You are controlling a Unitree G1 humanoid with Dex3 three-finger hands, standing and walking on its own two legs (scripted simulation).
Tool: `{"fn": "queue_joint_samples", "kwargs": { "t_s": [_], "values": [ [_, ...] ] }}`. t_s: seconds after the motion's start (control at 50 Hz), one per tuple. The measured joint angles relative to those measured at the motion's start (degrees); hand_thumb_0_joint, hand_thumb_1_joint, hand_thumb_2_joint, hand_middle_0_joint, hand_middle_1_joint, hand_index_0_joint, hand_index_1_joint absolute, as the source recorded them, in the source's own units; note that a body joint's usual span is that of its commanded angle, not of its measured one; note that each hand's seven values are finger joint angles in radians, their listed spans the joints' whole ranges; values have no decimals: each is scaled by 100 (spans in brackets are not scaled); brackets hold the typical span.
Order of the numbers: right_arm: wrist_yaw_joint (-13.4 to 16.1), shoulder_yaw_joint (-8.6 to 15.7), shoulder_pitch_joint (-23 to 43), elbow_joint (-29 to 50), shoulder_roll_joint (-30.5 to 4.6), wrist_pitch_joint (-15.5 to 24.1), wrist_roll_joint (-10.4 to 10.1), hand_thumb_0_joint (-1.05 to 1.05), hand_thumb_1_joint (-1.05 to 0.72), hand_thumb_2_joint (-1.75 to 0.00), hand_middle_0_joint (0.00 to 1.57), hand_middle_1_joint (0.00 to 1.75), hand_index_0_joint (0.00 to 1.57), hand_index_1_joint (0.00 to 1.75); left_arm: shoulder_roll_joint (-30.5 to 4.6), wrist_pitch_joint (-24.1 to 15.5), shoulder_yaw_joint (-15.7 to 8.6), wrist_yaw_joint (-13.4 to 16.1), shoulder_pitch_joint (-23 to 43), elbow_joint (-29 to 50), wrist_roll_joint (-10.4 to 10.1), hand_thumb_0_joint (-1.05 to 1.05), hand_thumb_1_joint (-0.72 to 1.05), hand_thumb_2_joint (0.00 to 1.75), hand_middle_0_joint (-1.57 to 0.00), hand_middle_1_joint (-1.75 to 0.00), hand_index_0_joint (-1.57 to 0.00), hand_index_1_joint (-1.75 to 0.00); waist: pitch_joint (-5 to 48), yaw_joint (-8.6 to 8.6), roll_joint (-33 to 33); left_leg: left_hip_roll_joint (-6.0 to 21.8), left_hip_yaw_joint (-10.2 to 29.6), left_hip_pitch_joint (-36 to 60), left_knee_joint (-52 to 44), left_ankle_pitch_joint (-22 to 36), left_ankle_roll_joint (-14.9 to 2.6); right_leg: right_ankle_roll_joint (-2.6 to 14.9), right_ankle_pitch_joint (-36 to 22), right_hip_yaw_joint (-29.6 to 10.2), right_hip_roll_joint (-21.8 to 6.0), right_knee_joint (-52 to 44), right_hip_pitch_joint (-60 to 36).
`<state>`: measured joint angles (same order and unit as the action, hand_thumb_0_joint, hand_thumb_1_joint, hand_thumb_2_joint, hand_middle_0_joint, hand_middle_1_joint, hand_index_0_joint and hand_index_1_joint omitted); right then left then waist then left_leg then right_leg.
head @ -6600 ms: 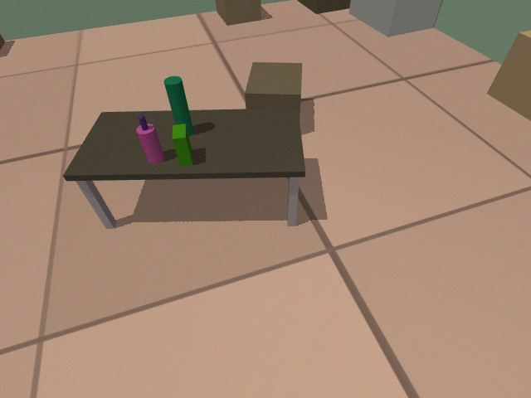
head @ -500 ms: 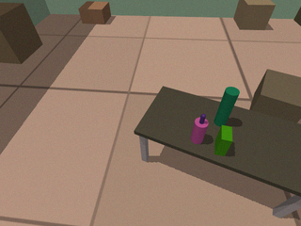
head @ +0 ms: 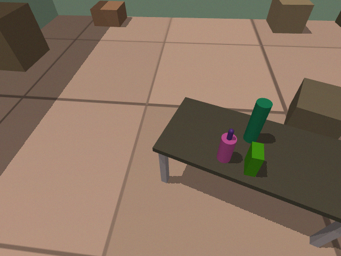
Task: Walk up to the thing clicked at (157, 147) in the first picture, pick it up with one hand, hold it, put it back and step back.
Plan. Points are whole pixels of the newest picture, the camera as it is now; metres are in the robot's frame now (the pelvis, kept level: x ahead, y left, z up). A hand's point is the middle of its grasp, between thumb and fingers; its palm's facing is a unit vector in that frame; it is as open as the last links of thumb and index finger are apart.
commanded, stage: stand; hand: left
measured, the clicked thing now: (227, 144) +0.65 -0.24 -0.30
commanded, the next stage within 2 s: walk up in 0.04 s
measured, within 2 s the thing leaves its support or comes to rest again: neither
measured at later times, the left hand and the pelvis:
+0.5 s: hand out of the picture +0.14 +0.17 -0.17, palm faces -0.25 -0.90 -0.35, open 7.3 cm; pelvis +0.04 -0.10 -0.03, yaw -16 degrees
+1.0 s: hand (186, 179) +0.40 -0.03 -0.16, palm faces -0.50 -0.77 -0.40, open 7.3 cm; pelvis +0.14 -0.20 -0.04, yaw -27 degrees
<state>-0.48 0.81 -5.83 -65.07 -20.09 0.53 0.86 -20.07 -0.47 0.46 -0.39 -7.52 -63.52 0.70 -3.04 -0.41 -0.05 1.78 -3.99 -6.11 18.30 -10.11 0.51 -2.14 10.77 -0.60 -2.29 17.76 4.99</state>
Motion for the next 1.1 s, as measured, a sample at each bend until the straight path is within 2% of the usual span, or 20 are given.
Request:
{"fn": "queue_joint_samples", "kwargs": {
  "t_s": [0.06, 0.12, 0.18, 0.3, 0.36, 0.4, 0.46, 0.54, 0.58, 0.6, 0.64, 0.68, 0.72, 0.8, 0.88, 0.92, 0.96, 1.0, 1.04, 1.1],
  "values": [
    [-5, 52, -6, 69, 13, 9, 19, 0, -91, -90, 20, 30, 20, 30, -17, 66, -74, -63, -53, 120, 46, 0, 91, 90, -20, -30, -21, -30, 0, 35, -22, 9, -59, -26, 69, -44, -3, 50, 74, -62, 9, 171, 102],
    [51, 278, -71, 464, 30, 176, 49, 0, -90, -90, 20, 30, 20, 30, -165, 323, -316, -288, -258, 499, 208, 0, 91, 90, -20, -30, -21, -30, -93, 145, -127, 109, -414, -68, 358, -257, -18, 213, 970, -58, 0, 1839, 925],
    [129, 419, -246, 757, -61, 296, 93, 0, -90, -90, 21, 30, 20, 30, -344, 507, -494, -473, -375, 708, 224, 1, 91, 90, -20, -30, -20, -30, -165, 129, -187, 267, -634, 2, 494, -388, 45, 241, 1205, -53, -84, 2985, 1595],
    [165, 633, -491, 879, -564, 215, 222, 0, -90, -90, 21, 30, 20, 30, -522, 463, -674, -747, -603, 1089, 201, 1, 91, 90, -20, -30, -20, -30, -273, 168, -70, 742, -938, 76, 1224, -972, 265, 277, 910, 62, -493, 2392, 1763],
    [189, 672, -569, 887, -769, 83, 249, 0, -90, -90, 20, 30, 20, 30, -606, 309, -751, -722, -788, 1205, 232, 0, 91, 90, -20, -30, -20, -30, -201, 171, 89, 1077, -686, -300, 2447, -1906, 7, 169, 523, 217, -296, 2358, 1662],
    [198, 646, -535, 899, -831, -34, 162, 1, -90, -90, 20, 30, 20, 30, -521, 251, -758, -636, -881, 1297, 205, 0, 91, 90, -20, -30, -20, -30, -231, 236, 188, 806, -127, -817, 3612, -2361, -40, 168, 689, 222, -94, 2596, 1723],
    [144, 540, -534, 1015, -803, 38, 26, 1, -91, -90, 20, 30, 20, 30, -329, 253, -631, -543, -1013, 1371, 135, 0, 91, 90, -20, -30, -20, -30, -303, 306, 279, 407, 59, -1381, 4269, -2242, -98, 325, 633, 185, 154, 2247, 1481],
    [51, 374, -796, 1253, -546, 223, 16, 1, -91, -90, 20, 30, 20, 30, -270, 263, -513, -488, -1159, 1478, 157, 0, 91, 90, -20, -30, -21, -30, -245, 348, 126, 153, -43, -1588, 3282, -2145, -179, 403, 583, 103, 339, 1869, 1215],
    [36, 325, -996, 1371, -414, 325, 47, 0, -91, -90, 20, 30, 20, 30, -300, 279, -484, -479, -1205, 1548, 147, 0, 91, 90, -21, -30, -21, -30, -200, 333, -23, 64, -73, -1427, 2425, -1587, -219, 410, 713, 32, 380, 1954, 1185],
    [45, 315, -1111, 1439, -361, 407, 90, 0, -91, -90, 20, 30, 20, 30, -325, 303, -480, -465, -1225, 1572, 138, 0, 91, 90, -21, -30, -21, -30, -176, 303, -131, 38, -138, -1320, 2145, -938, -234, 462, 995, -63, 393, 2210, 1254],
    [92, 292, -1302, 1508, -295, 504, 168, 0, -90, -90, 20, 30, 20, 30, -321, 371, -475, -398, -1183, 1521, 151, 1, 91, 90, -21, -30, -21, -30, -121, 175, -286, 54, -262, -1237, 2188, -796, -229, 477, 1417, -455, 606, 3207, 1589],
    [116, 259, -1429, 1459, -241, 497, 124, 0, -90, -90, 20, 30, 20, 30, -355, 368, -443, -396, -1111, 1462, 144, 1, 91, 90, -20, -30, -21, -30, -94, 34, -414, 83, -345, -985, 2005, -913, -196, 440, 1297, -625, 702, 3995, 1895],
    [136, 250, -1559, 1417, -219, 484, 93, 0, -90, -90, 21, 30, 20, 30, -399, 299, -455, -425, -1028, 1462, 129, 1, 91, 90, -20, -30, -20, -30, -107, -51, -502, 126, -422, -666, 1681, -899, -154, 349, 1008, -616, 596, 4247, 2100],
    [119, 268, -1756, 1468, -296, 508, 110, 0, -90, -90, 21, 30, 20, 30, -477, 206, -496, -440, -777, 1555, 73, 1, 91, 90, -20, -30, -20, -30, -249, -169, -496, 264, -549, -200, 1221, -863, -43, 231, 715, -487, 213, 3732, 2327],
    [70, 279, -1766, 1642, -448, 407, 128, 0, -90, -90, 20, 30, 20, 30, -490, 152, -480, -385, -404, 1656, 14, 1, 91, 90, -20, -30, -20, -30, -480, -288, -326, 461, -648, -67, 1318, -1077, 121, 304, 401, -168, -13, 2495, 2216],
    [55, 276, -1736, 1718, -519, 300, 90, 0, -90, -90, 20, 30, 20, 30, -496, 105, -458, -354, -259, 1672, 11, 1, 91, 90, -20, -30, -20, -30, -515, -347, -224, 580, -671, -138, 1672, -1355, 188, 351, 59, 6, 41, 1903, 1990],
    [75, 265, -1641, 1744, -562, 187, 29, 0, -90, -90, 20, 30, 20, 30, -478, 7, -474, -290, -101, 1682, 22, 0, 91, 90, -20, -30, -20, -30, -591, -362, -70, 738, -473, -445, 2527, -1645, 26, 341, -190, 79, 210, 1840, 1899],
    [125, 235, -1398, 1722, -530, 44, -31, 0, -90, -90, 20, 30, 20, 30, -400, -25, -439, -203, 44, 1751, -6, 0, 91, 90, -20, -30, -20, -30, -726, -326, 30, 564, 46, -928, 3689, -1983, -83, 358, 58, 50, 308, 2167, 1989],
    [166, 195, -1231, 1692, -486, -23, -55, 1, -91, -90, 20, 30, 20, 30, -288, -12, -345, -138, 130, 1801, -47, 0, 91, 90, -20, -30, -20, -30, -729, -269, 108, 378, 295, -1341, 4462, -2148, -113, 401, 146, 9, 347, 2205, 1968],
    [170, 113, -1091, 1646, -411, 6, -44, 0, -91, -90, 20, 30, 20, 30, -154, -8, -229, -68, 155, 1839, -26, 0, 91, 90, -20, -30, -20, -30, -597, -197, 192, 317, 355, -1673, 4393, -2062, -120, 426, 202, -23, 394, 2197, 1958]
  ]
}}
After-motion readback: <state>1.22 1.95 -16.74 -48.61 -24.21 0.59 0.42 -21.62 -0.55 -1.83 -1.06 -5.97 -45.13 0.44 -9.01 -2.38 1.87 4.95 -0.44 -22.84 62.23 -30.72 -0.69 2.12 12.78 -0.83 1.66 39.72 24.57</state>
